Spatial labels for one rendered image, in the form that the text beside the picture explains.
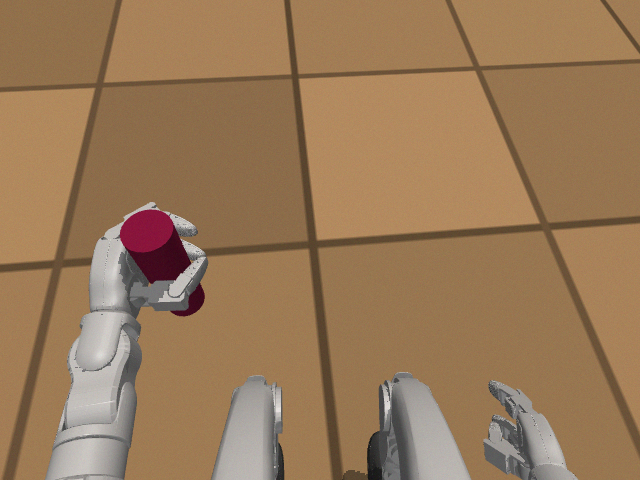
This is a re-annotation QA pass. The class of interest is left robot arm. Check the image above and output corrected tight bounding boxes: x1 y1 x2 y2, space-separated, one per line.
45 310 142 480

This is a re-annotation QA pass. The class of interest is right robot hand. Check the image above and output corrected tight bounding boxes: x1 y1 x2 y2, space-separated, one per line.
483 380 567 480

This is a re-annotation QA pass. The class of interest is right robot arm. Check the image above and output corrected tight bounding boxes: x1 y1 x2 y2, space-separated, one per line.
528 464 578 480

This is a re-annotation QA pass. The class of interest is left robot hand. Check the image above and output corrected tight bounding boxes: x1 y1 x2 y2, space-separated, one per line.
89 202 208 319

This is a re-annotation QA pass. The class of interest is can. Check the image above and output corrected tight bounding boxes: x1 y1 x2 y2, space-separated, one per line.
120 210 205 316

